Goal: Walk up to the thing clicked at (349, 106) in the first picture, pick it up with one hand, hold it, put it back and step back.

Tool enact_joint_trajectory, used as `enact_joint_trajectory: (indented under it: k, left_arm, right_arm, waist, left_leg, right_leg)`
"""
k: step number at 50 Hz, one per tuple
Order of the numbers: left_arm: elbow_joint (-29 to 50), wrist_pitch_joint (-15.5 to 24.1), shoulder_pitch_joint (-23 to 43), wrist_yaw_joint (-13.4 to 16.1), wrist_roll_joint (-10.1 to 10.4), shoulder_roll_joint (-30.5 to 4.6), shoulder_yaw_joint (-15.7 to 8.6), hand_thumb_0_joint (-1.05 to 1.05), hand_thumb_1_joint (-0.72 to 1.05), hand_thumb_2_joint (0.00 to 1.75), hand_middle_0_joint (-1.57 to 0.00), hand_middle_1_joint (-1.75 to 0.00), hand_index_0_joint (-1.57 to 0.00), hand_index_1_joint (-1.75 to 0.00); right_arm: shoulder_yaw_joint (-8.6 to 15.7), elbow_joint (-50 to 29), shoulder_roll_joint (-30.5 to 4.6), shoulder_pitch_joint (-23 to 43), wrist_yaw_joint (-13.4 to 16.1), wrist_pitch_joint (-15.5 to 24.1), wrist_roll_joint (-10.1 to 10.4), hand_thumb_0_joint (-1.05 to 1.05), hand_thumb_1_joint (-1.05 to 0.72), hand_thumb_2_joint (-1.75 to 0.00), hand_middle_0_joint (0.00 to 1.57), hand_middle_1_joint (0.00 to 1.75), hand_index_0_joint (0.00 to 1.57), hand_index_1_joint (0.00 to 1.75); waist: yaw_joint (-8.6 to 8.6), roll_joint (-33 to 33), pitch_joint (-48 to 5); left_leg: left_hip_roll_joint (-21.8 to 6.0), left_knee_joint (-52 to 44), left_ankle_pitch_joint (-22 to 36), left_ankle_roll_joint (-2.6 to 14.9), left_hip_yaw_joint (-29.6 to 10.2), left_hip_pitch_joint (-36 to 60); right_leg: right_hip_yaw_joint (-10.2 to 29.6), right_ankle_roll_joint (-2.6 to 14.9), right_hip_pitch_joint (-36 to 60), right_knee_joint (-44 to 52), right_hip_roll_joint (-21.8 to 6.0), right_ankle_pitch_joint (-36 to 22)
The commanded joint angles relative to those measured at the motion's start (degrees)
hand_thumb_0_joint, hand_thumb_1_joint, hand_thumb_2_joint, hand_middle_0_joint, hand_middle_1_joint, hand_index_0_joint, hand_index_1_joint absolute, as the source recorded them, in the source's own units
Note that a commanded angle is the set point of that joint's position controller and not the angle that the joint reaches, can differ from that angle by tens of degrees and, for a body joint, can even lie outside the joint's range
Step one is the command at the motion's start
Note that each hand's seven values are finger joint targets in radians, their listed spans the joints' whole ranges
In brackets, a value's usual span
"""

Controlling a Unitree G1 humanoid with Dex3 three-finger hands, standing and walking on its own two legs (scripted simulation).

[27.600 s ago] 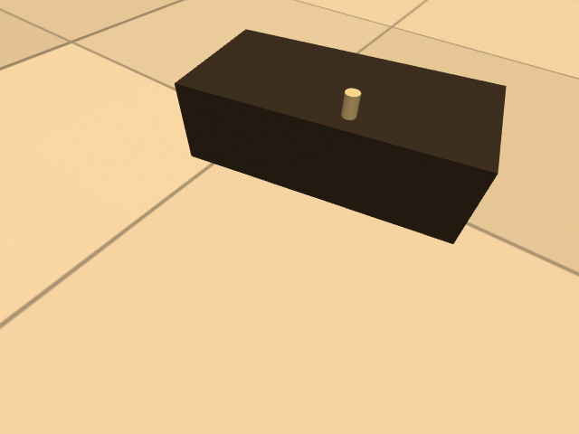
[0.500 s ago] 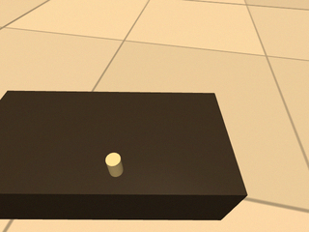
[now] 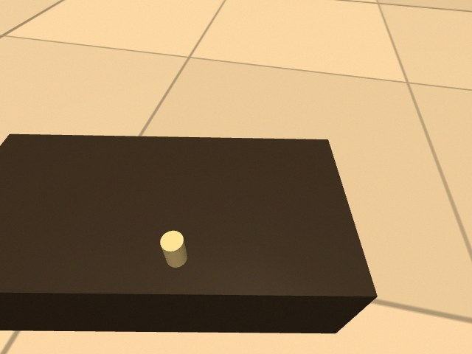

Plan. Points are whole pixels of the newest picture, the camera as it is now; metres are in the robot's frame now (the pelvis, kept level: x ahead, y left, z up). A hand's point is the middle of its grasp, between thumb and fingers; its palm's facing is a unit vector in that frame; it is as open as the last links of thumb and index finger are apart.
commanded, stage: stand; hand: left
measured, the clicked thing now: (174, 249) +0.45 +0.18 -0.31
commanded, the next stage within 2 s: step back in 0.10 s
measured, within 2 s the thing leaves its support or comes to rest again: neither
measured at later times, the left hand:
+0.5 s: hand out of the picture +0.03 +0.26 -0.17, palm faces -0.01 -0.91 -0.41, open 7.4 cm
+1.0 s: hand out of the picture -0.06 +0.29 -0.18, palm faces -0.03 -0.92 -0.39, open 7.4 cm
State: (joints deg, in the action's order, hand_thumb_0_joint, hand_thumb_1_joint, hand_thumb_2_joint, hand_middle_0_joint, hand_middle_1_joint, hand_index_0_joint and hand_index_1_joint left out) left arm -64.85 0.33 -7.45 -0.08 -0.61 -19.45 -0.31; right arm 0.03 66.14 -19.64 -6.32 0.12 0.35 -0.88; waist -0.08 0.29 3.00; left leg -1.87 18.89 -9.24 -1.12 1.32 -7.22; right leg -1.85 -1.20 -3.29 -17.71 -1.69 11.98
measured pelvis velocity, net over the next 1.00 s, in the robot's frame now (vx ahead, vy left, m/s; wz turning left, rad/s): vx -0.16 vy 0.02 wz -0.02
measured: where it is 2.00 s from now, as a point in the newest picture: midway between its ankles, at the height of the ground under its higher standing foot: outside the picture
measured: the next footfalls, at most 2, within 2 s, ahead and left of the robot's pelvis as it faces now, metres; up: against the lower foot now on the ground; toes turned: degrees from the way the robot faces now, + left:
left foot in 0.64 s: -0.08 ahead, +0.13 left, +0.00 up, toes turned +2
right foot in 1.02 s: -0.15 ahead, -0.10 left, +0.00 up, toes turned +1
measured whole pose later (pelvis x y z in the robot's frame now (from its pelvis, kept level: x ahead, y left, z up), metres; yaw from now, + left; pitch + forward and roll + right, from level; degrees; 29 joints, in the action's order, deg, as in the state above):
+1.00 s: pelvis -0.16 +0.02 -0.03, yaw -1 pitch -1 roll -1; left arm -50.2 -2.4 -8.6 0.8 -0.6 -22.2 -4.2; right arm 2.2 48.3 -21.5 -5.5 0.8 -2.1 -1.3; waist -0.2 -0.2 10.6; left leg -1.1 38.5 -17.2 1.9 2.7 -20.1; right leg 3.0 -0.5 -16.2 -42.0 1.7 23.7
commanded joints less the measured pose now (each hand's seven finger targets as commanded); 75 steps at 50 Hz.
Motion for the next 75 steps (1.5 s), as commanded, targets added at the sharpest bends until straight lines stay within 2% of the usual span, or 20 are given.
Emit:
enact_joint_trajectory:
  k: [1, 7, 14, 18, 20, 23, 30, 32, 33, 37, 44, 50, 51, 53, 57, 63, 66, 69, 72, 75]
  left_arm:
    - [3.6, 1.1, 2.0, 0.7, -0.1, -12.2, -2.4, 0.0, 0.9, 0.9, -0.2, -0.3, -0.2, -0.3]
    - [6.0, 0.1, 1.8, 1.2, 1.2, -15.0, -5.4, 0.0, 0.9, 0.9, -0.2, -0.3, -0.2, -0.3]
    - [9.8, -1.6, 0.0, 0.8, 0.3, -12.6, -5.5, 0.0, 0.9, 0.9, -0.2, -0.3, -0.2, -0.3]
    - [12.2, -1.2, 0.2, 0.6, -0.8, -18.8, -7.3, 0.0, 0.9, 0.9, -0.2, -0.3, -0.2, -0.3]
    - [15.4, -0.7, 4.9, 1.2, -1.9, -21.4, -8.1, 0.0, 0.9, 0.9, -0.2, -0.3, -0.2, -0.3]
    - [17.6, -0.6, 9.2, 1.7, -1.9, -17.0, -7.2, 0.0, 0.9, 0.9, -0.2, -0.3, -0.2, -0.3]
    - [19.6, -2.0, 4.2, 2.0, -0.4, -17.4, -7.3, 0.0, 0.9, 0.9, -0.2, -0.3, -0.2, -0.3]
    - [21.0, -2.6, 1.4, 1.5, 0.5, -12.1, -6.0, 0.0, 0.9, 0.9, -0.2, -0.3, -0.2, -0.3]
    - [21.6, -2.6, 5.8, 2.2, 0.5, -13.2, -6.6, 0.0, 0.9, 0.9, -0.2, -0.3, -0.2, -0.3]
    - [18.9, -2.9, 1.1, 2.7, 1.0, -12.8, -6.9, 0.0, 0.9, 0.9, -0.2, -0.3, -0.2, -0.3]
    - [20.3, -1.9, 1.2, 1.9, 0.1, -12.6, -6.9, 0.0, 0.9, 0.9, -0.2, -0.3, -0.2, -0.3]
    - [17.0, -0.3, -6.9, 1.5, -1.1, -11.9, -7.0, 0.0, 0.9, 0.9, -0.2, -0.3, -0.2, -0.3]
    - [17.5, 0.1, -6.5, 1.5, -1.7, -15.1, -7.8, 0.0, 0.9, 0.9, -0.2, -0.3, -0.2, -0.3]
    - [20.7, 0.0, -2.1, 1.4, -1.8, -22.6, -9.3, 0.0, 0.9, 0.9, -0.2, -0.3, -0.2, -0.3]
    - [23.2, -0.3, 2.9, 2.1, -1.1, -15.9, -8.0, 0.0, 0.9, 0.9, -0.2, -0.3, -0.2, -0.3]
    - [24.5, -1.3, -1.4, 2.5, -1.4, -15.4, -7.6, 0.0, 0.9, 0.9, -0.2, -0.3, -0.2, -0.3]
    - [25.4, -2.4, 0.6, 1.7, -0.2, -15.9, -7.1, 0.0, 0.9, 0.9, -0.2, -0.3, -0.2, -0.3]
    - [25.9, -2.6, 4.8, 2.4, -0.5, -14.3, -7.6, 0.0, 0.9, 0.9, -0.2, -0.3, -0.2, -0.3]
    - [22.7, -2.7, -1.8, 2.3, 0.5, -13.6, -7.6, 0.0, 0.9, 0.9, -0.2, -0.3, -0.2, -0.3]
    - [21.8, -2.4, -3.2, 1.5, -0.2, -13.2, -8.1, 0.0, 0.9, 0.9, -0.2, -0.3, -0.2, -0.3]
  right_arm:
    - [2.2, -3.5, -12.3, 2.8, 0.7, 1.3, 0.2, 0.0, -0.9, -0.9, 0.2, 0.3, 0.2, 0.3]
    - [3.7, -6.2, -14.2, 2.7, 0.0, -0.2, 1.7, 0.0, -0.9, -0.9, 0.2, 0.3, 0.2, 0.3]
    - [6.1, -11.9, -16.5, 4.7, -0.2, -1.9, 1.1, 0.0, -0.9, -0.9, 0.2, 0.3, 0.2, 0.3]
    - [5.5, -15.0, -12.5, 6.3, -0.3, -2.8, 1.3, 0.0, -0.9, -0.9, 0.2, 0.3, 0.2, 0.3]
    - [5.8, -15.5, -13.1, 2.3, 0.1, -3.8, 0.5, 0.0, -0.9, -0.9, 0.2, 0.3, 0.2, 0.3]
    - [6.2, -14.6, -13.9, -3.3, 0.2, -3.3, 1.6, 0.0, -0.9, -0.9, 0.2, 0.3, 0.2, 0.3]
    - [5.8, -14.5, -12.5, -7.1, 0.5, -1.7, -0.5, 0.0, -0.9, -0.9, 0.2, 0.3, 0.2, 0.3]
    - [7.7, -15.8, -19.4, -5.7, 0.7, -0.8, -2.3, 0.0, -0.9, -0.9, 0.2, 0.3, 0.2, 0.3]
    - [8.4, -16.9, -25.4, -3.3, 0.0, -1.0, -1.1, 0.0, -0.9, -0.9, 0.2, 0.3, 0.2, 0.3]
    - [6.2, -18.5, -16.5, 2.0, 1.4, -0.9, -1.3, 0.0, -0.9, -0.9, 0.2, 0.3, 0.2, 0.3]
    - [6.4, -19.8, -15.7, -3.1, 1.9, -1.2, -0.6, 0.0, -0.9, -0.9, 0.2, 0.3, 0.2, 0.3]
    - [6.2, -21.2, -16.4, 0.3, 1.2, -2.4, 0.7, 0.0, -0.9, -0.9, 0.2, 0.3, 0.2, 0.3]
    - [5.5, -21.5, -14.0, 0.5, 1.0, -2.3, 1.2, 0.0, -0.9, -0.9, 0.2, 0.3, 0.2, 0.3]
    - [5.8, -22.3, -13.2, 3.8, 1.6, -2.7, 1.3, 0.0, -0.9, -0.9, 0.2, 0.3, 0.2, 0.3]
    - [5.6, -20.3, -13.9, -2.0, 1.7, -2.1, 1.6, 0.0, -0.9, -0.9, 0.2, 0.3, 0.2, 0.3]
    - [5.3, -21.2, -12.3, -3.2, 1.7, -1.3, 0.3, 0.0, -0.9, -0.9, 0.2, 0.3, 0.2, 0.3]
    - [6.3, -18.6, -12.7, -8.1, 1.4, -0.6, -0.3, 0.0, -0.9, -0.9, 0.2, 0.3, 0.2, 0.3]
    - [8.6, -20.9, -24.5, -3.9, 0.6, -0.4, -1.3, 0.0, -0.9, -0.9, 0.2, 0.3, 0.2, 0.3]
    - [6.4, -21.5, -16.8, 2.4, 1.5, -0.1, -1.2, 0.0, -0.9, -0.9, 0.2, 0.3, 0.2, 0.3]
    - [6.2, -21.7, -15.3, 0.6, 1.5, -0.2, -1.2, 0.0, -0.9, -0.9, 0.2, 0.3, 0.2, 0.3]
  waist:
    - [0.17, 0.3, -4.2]
    - [0.56, 0.5, -1.8]
    - [0.2, 6.6, -7.1]
    - [-2.01, -9.5, -4.8]
    - [-0.71, -11.6, -2.7]
    - [1.89, -8.9, -4.9]
    - [0.9, -9.7, -8.0]
    - [-0.41, 7.3, -8.0]
    - [2.56, 16.5, -6.5]
    - [-1.62, 7.0, -4.0]
    - [2.8, 6.9, -4.7]
    - [-0.56, 7.5, -8.7]
    - [-0.14, 1.7, -9.0]
    - [-3.06, -15.9, -3.5]
    - [0.07, -7.3, -2.5]
    - [-2.17, -11.7, -6.3]
    - [0.69, -8.1, -7.7]
    - [3.84, 13.4, -4.5]
    - [-1.94, 5.0, -2.9]
    - [-0.8, 7.0, -3.0]
  left_leg:
    - [-6.2, -2.2, 9.7, 1.85, -5.3, 2.9]
    - [-6.0, 6.3, 22.1, 4.58, -5.6, -1.6]
    - [-9.9, 6.9, 11.8, 10.71, -11.0, -9.2]
    - [5.6, 30.6, -9.9, 3.56, -2.0, -14.0]
    - [5.7, 48.8, -24.3, 3.09, -9.4, -17.2]
    - [5.2, 49.4, -19.2, 2.27, -8.8, -18.1]
    - [3.6, 7.8, -7.0, 2.41, -0.4, -9.6]
    - [-11.5, 2.5, 16.1, 6.44, -20.5, -0.2]
    - [-18.0, 1.7, 25.2, 15.16, -29.1, -4.3]
    - [-10.6, 7.7, 29.2, 11.08, -13.8, 0.6]
    - [-13.1, 10.5, 28.7, 16.0, -13.6, 5.5]
    - [-9.3, 17.1, 14.9, 10.06, -10.8, -3.5]
    - [-6.3, 19.7, 6.6, 6.65, -9.8, -12.5]
    - [6.7, 43.7, -26.9, 1.43, -6.4, -18.5]
    - [8.0, 50.5, -20.8, 1.02, -10.2, -19.3]
    - [3.3, 23.6, -20.0, 0.61, -5.0, -17.8]
    - [3.7, 5.8, -1.4, 1.58, -1.2, -5.6]
    - [-21.5, -1.6, 11.4, 18.58, -35.2, -11.9]
    - [-14.3, 4.7, 18.3, 14.58, -19.3, -6.5]
    - [-12.7, 6.9, 20.5, 15.05, -15.8, -4.4]
  right_leg:
    - [4.2, 1.72, -1.7, 2.5, -6.4, -8.6]
    - [3.4, 3.11, -6.0, -5.8, -4.8, -16.9]
    - [2.6, 4.55, -6.6, -19.8, -0.9, -1.9]
    - [18.9, 13.26, -12.8, -1.5, -15.8, -8.4]
    - [25.0, 19.13, -18.4, 0.6, -23.4, -11.5]
    - [12.4, 14.53, -11.8, -5.8, -15.1, -17.0]
    - [8.8, 10.7, -2.5, -19.0, -13.1, -24.8]
    - [3.2, 4.07, -18.5, -30.5, -2.1, -2.3]
    - [5.6, 2.24, -23.1, -39.0, 6.6, 26.0]
    - [13.3, 2.79, -29.9, -53.4, 7.2, 17.7]
    - [8.2, -0.73, -25.4, -39.7, 4.8, 17.7]
    - [2.0, 2.49, -5.8, -5.9, 2.8, -2.7]
    - [11.0, 4.55, -0.6, -7.3, -2.8, -8.3]
    - [33.8, 20.51, -11.9, -3.1, -21.9, -20.2]
    - [15.5, 14.47, -10.5, -9.2, -11.9, -26.8]
    - [14.6, 12.88, 1.2, -14.6, -11.6, -28.8]
    - [11.9, 8.97, -6.4, -20.7, -8.3, -19.8]
    - [11.0, 2.14, -20.4, -46.4, 7.9, 26.7]
    - [13.9, 2.38, -26.3, -56.8, 7.1, 19.3]
    - [10.8, 0.1, -23.6, -52.2, 5.9, 18.5]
